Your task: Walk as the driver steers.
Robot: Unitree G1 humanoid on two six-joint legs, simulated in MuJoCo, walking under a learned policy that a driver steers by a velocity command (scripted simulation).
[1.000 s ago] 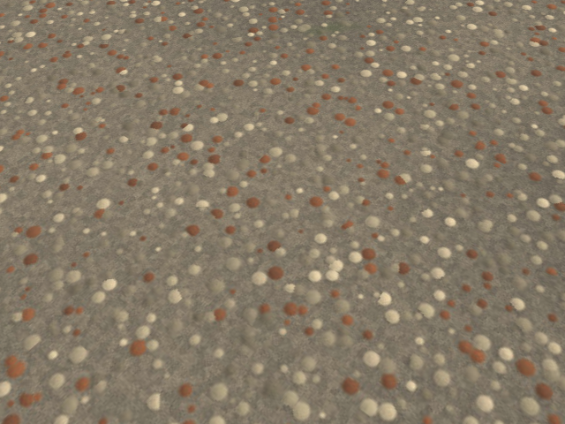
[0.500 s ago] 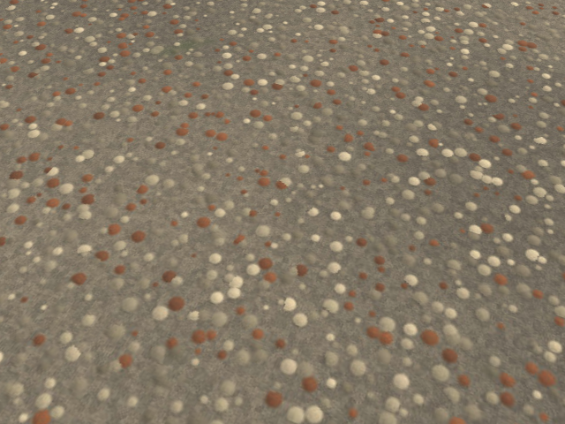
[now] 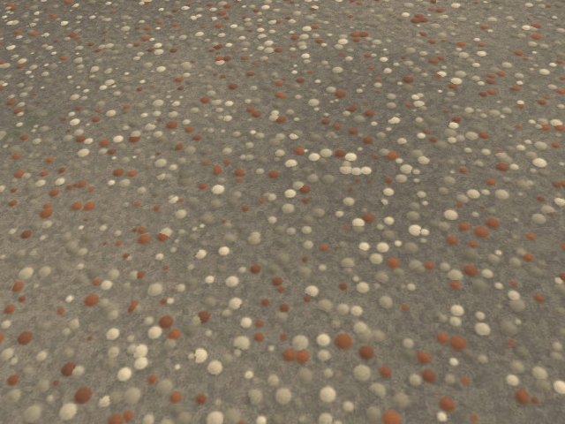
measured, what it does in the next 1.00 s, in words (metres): walks ahead: left foot, then right foot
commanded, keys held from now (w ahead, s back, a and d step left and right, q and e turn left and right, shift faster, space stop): w+e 0.10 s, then w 0.90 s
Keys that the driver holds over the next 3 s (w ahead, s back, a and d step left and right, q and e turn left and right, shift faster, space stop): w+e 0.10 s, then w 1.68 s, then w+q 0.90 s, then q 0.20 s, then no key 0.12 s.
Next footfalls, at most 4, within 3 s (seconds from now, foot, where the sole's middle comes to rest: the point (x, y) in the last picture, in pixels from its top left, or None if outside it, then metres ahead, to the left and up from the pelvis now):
0.38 left None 0.38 0.08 -0.77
0.88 right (399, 362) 0.63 -0.21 -0.77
1.40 left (314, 256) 0.96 -0.02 -0.77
1.94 right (397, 183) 1.23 -0.29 -0.77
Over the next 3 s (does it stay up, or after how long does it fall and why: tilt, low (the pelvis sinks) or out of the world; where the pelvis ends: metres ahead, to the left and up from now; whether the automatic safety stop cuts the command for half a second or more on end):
stays up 1.61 -0.07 -0.01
